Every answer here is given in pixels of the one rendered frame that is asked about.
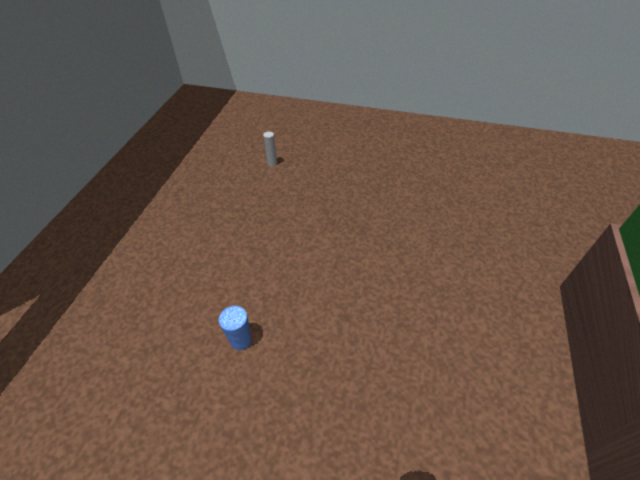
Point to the bed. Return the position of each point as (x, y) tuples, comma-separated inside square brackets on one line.
[(601, 303)]

